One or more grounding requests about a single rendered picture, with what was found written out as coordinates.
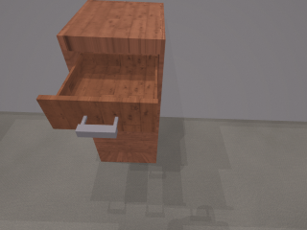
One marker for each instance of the handle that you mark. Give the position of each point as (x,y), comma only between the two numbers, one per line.
(97,131)

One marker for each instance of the cabinet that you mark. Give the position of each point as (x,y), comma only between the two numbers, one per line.
(120,28)

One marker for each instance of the drawer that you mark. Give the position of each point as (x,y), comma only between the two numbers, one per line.
(105,86)

